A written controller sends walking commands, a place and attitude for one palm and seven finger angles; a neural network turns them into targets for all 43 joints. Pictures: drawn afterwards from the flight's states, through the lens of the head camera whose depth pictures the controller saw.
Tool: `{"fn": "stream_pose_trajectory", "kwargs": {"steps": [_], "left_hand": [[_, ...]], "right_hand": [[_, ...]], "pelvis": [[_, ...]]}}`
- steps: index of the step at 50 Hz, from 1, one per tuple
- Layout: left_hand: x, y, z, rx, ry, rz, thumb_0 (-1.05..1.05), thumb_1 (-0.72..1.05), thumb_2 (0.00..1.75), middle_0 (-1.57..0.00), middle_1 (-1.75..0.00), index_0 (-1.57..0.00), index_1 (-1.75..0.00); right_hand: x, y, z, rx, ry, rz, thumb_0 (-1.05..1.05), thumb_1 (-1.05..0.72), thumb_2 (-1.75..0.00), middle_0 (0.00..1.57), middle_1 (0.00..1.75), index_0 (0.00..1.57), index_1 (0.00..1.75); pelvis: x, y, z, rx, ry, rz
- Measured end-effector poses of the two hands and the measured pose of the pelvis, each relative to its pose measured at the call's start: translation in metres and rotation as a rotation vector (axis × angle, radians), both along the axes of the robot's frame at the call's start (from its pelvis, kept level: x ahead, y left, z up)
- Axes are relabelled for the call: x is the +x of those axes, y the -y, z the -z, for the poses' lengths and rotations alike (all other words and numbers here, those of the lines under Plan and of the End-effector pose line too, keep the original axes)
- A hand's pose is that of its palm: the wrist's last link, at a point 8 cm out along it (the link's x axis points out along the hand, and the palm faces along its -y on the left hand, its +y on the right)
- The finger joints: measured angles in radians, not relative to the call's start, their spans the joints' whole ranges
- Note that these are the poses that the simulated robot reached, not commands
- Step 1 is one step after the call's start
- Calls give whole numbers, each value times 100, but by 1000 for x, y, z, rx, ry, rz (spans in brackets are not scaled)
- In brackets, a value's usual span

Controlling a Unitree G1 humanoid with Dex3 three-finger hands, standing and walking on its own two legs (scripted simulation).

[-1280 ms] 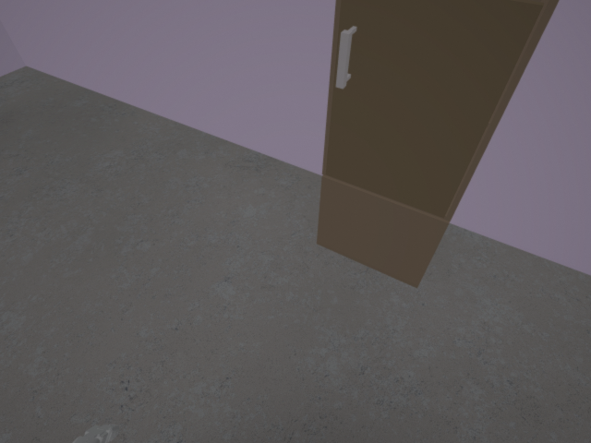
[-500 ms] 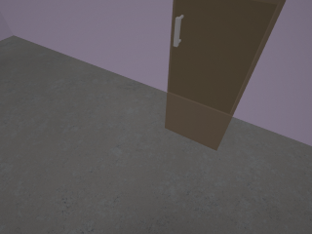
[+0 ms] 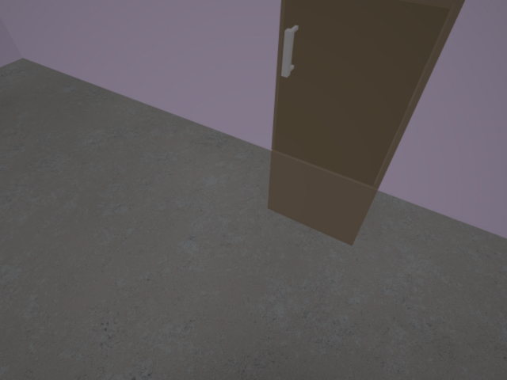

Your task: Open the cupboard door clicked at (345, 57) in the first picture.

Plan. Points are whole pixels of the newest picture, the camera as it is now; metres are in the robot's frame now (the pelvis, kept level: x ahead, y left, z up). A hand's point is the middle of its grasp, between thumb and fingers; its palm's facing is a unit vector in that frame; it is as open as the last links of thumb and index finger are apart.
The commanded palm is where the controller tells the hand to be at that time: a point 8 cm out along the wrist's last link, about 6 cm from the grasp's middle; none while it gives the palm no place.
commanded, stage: look at it before walking up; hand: left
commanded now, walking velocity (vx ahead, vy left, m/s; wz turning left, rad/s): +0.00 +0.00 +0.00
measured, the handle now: (290, 51) +0.98 -0.05 +0.07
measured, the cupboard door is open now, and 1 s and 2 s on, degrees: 0 0 0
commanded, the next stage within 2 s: turn to face it in 0.16 s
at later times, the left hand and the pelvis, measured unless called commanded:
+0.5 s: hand out of the picture +0.07 +0.23 -0.17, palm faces -0.08 -0.95 -0.31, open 7.4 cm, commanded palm none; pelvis -0.01 +0.00 -0.01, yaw -5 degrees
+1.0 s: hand out of the picture +0.10 +0.21 -0.17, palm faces -0.28 -0.93 -0.23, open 7.4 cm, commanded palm none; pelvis -0.04 +0.03 -0.01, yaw -19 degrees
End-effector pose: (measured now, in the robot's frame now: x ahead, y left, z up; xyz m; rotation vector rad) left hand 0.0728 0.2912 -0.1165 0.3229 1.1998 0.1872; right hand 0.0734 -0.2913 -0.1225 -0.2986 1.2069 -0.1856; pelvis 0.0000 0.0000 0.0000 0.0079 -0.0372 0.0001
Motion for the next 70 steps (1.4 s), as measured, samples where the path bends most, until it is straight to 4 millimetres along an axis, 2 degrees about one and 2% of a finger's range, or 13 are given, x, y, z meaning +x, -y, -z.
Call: {"fn": "stream_pose_trajectory", "kwargs": {"steps": [17, 22, 26, 34, 37, 41, 49, 53, 57, 60, 63, 67, 70], "left_hand": [[-2, -1, 2, 1, -20, -5, 1, 91, 89, -21, -30, -20, -30], [-3, 8, 9, -7, -46, 12, 1, 91, 89, -21, -30, -20, -30], [-5, 23, 19, -37, -70, 47, 1, 91, 89, -20, -30, -20, -30], [-3, 52, 35, -101, -63, 108, 1, 91, 89, -21, -30, -20, -30], [-1, 53, 38, -123, -55, 121, 1, 91, 89, -21, -30, -20, -30], [6, 43, 45, -140, -55, 155, 1, 91, 89, -21, -30, -20, -30], [32, 31, 28, -123, -38, 244, 1, 91, 89, -20, -30, -20, -30], [43, 42, 22, -106, -28, 304, 1, 91, 89, -20, -30, -20, -30], [50, 63, 22, -90, 13, 365, 1, 91, 90, -20, -30, -20, -30], [45, 77, 19, -92, 34, 388, 1, 91, 89, -20, -30, -20, -30], [32, 83, 17, -109, 21, 389, 1, 91, 89, -20, -30, -20, -30], [15, 80, 21, -135, -25, 368, 1, 91, 89, -21, -30, -20, -30], [3, 66, 26, -142, -67, 331, 1, 92, 89, -21, -30, -20, -30]], "right_hand": [[2, 2, -1, -7, -5, 6, 0, -91, -90, 21, 30, 21, 30], [-4, -6, 5, 7, 22, 54, 0, -91, -90, 21, 30, 21, 30], [-21, -16, 15, 41, 28, 105, 0, -91, -90, 21, 30, 21, 30], [-67, -30, 34, 80, -22, 202, 0, -91, -90, 21, 30, 21, 30], [-81, -38, 30, 68, -37, 231, 0, -91, -90, 21, 30, 21, 30], [-101, -51, 21, 37, -3, 279, 0, -91, -90, 21, 30, 21, 30], [-146, -75, 8, 46, -5, 377, 0, -91, -90, 21, 30, 21, 30], [-169, -80, 14, 77, -17, 432, 0, -91, -90, 21, 30, 21, 30], [-199, -79, 32, 119, -45, 489, 0, -91, -90, 21, 30, 21, 30], [-219, -78, 40, 136, -93, 519, 0, -91, -90, 21, 30, 21, 30], [-228, -80, 35, 147, -115, 526, 0, -91, -90, 20, 30, 20, 30], [-228, -83, 25, 149, -115, 526, 0, -91, -90, 20, 30, 20, 30], [-217, -88, 19, 142, -118, 515, 0, -91, -90, 20, 30, 20, 30]], "pelvis": [[3, 1, 0, -1, 0, 12], [-1, 1, 4, 3, -7, 59], [-7, 1, 11, 9, -14, 99], [-21, -1, 22, 4, -35, 142], [-28, -11, 21, 0, -42, 165], [-35, -25, 21, 10, -46, 207], [-42, -35, 8, -17, -38, 318], [-47, -32, 8, -23, -38, 361], [-56, -21, 17, -4, -35, 395], [-61, -19, 18, -20, -30, 404], [-59, -18, 12, -13, -26, 416], [-50, -19, 6, -6, -24, 414], [-39, -24, 5, -7, -26, 404]]}}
